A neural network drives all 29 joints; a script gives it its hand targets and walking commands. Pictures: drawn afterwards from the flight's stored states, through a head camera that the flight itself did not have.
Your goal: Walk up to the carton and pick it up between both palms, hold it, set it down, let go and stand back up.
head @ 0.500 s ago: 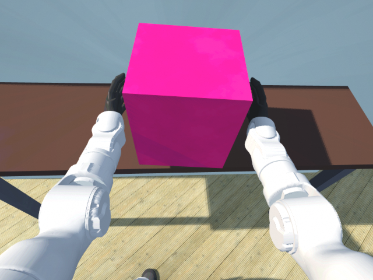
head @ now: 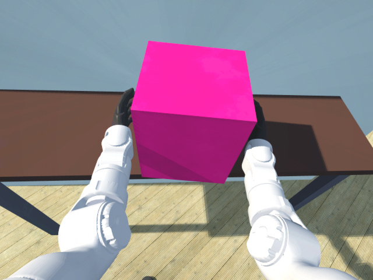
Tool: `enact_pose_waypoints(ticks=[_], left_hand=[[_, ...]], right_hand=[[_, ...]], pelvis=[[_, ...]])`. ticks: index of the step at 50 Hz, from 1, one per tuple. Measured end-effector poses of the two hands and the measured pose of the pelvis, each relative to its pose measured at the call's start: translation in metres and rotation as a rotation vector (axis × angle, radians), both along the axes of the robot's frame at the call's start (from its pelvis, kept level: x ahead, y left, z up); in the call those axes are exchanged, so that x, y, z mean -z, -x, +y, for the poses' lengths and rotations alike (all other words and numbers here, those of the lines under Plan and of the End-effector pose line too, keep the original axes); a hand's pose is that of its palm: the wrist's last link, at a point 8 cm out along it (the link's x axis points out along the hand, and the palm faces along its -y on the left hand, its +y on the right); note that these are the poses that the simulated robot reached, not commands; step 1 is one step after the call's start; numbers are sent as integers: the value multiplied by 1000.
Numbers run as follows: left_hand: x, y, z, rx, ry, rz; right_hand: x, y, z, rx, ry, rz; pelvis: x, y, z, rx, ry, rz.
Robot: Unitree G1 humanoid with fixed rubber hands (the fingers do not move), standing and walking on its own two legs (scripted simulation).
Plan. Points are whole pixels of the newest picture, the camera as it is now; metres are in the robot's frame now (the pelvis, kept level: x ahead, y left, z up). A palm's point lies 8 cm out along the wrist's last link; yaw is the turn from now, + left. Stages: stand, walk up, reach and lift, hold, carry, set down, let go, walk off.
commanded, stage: reach and lift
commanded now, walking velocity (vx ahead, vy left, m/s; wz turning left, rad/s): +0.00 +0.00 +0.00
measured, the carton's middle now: (189, 118) +0.44 +0.04 +0.06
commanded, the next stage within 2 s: none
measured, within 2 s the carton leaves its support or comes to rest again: leaves its support in 0.90 s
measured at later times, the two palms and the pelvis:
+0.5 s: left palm (123, 124) +0.40 +0.18 +0.06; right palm (256, 135) +0.41 -0.12 +0.07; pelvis +0.01 -0.01 +0.00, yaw +1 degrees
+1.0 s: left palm (124, 121) +0.41 +0.18 +0.07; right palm (258, 133) +0.41 -0.12 +0.08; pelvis +0.01 -0.01 +0.00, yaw +2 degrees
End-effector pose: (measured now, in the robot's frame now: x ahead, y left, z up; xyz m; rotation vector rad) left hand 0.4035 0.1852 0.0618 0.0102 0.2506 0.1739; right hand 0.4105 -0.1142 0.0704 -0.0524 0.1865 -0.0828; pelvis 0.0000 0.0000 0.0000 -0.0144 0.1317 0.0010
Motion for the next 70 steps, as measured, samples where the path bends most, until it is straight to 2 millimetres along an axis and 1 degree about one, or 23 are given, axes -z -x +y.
enact_pose_waypoints(ticks=[8, 16, 38, 57, 70], left_hand=[[0, 4, -1, -5, 14, 3], [1, 2, -1, -5, 22, 6], [0, -1, -2, -3, 5, -5], [-4, -3, -4, 1, 18, -81], [-9, 2, -4, 1, 24, -113]], right_hand=[[0, 4, -1, -1, 8, -1], [0, 4, -1, 8, -2, -3], [2, 0, -2, 8, -5, -35], [-12, -1, -3, 1, 26, -121], [-23, 3, -2, -7, 46, -160]], pelvis=[[-1, -2, -8, -10, -2, -26], [-1, -3, -13, -23, -9, -31], [-1, -9, -10, -22, -6, -21], [-1, -4, -10, -23, 0, 18], [-1, 4, -11, -27, 4, 44]])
